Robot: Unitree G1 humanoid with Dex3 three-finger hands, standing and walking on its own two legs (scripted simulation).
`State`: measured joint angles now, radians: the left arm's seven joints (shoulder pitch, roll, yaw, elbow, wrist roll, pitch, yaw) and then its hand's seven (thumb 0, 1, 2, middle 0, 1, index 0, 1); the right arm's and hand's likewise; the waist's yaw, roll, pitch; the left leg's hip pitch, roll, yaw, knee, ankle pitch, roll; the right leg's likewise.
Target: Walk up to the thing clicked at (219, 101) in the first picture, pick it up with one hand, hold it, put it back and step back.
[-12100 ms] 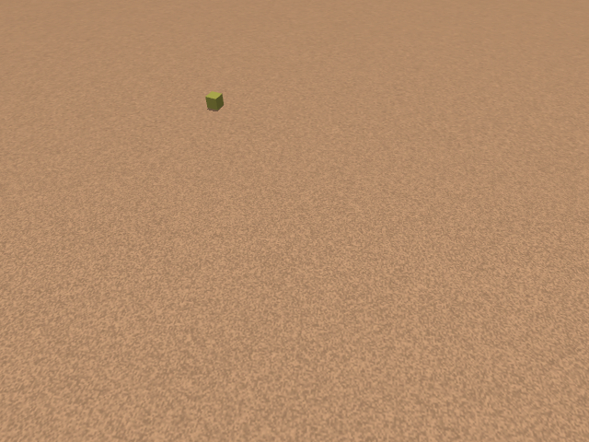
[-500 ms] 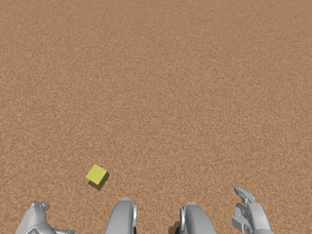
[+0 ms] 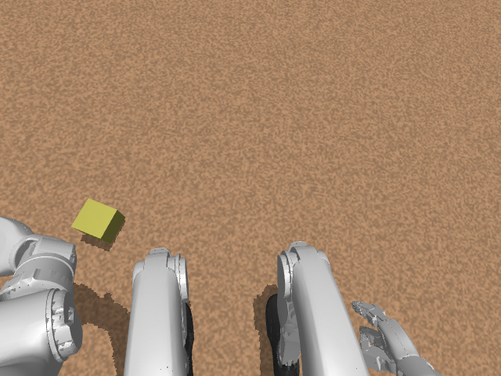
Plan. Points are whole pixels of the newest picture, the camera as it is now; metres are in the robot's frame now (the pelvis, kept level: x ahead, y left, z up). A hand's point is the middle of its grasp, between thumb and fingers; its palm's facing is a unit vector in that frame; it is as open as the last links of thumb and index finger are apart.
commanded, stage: rise first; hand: left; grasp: from above
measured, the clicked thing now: (99, 221) +0.43 +0.35 -0.40
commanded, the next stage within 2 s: approach in 1.26 s
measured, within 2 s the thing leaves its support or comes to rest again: neither
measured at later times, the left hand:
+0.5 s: hand (56, 234) +0.37 +0.36 -0.22, palm faces -0.03 -0.44 -0.90, open 13.4 cm
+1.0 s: hand (63, 230) +0.38 +0.37 -0.27, palm faces -0.01 -0.45 -0.89, open 13.3 cm
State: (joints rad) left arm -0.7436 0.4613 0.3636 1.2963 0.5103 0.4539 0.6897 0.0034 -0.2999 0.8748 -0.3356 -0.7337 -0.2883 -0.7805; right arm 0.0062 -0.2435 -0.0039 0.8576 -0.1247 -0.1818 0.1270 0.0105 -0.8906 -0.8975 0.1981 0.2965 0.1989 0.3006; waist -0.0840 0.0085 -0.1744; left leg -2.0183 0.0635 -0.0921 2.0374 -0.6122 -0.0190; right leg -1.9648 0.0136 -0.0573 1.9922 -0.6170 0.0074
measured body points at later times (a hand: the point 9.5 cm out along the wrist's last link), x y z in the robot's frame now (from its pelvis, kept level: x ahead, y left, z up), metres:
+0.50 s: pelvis +0.00 +0.01 -0.08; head +0.21 +0.04 +0.32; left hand +0.37 +0.38 -0.17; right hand +0.05 -0.26 -0.20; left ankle +0.10 +0.13 -0.40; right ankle +0.11 -0.12 -0.40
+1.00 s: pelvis +0.01 +0.00 -0.11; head +0.24 +0.04 +0.27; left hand +0.39 +0.39 -0.22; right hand +0.06 -0.26 -0.23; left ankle +0.10 +0.13 -0.40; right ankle +0.11 -0.12 -0.40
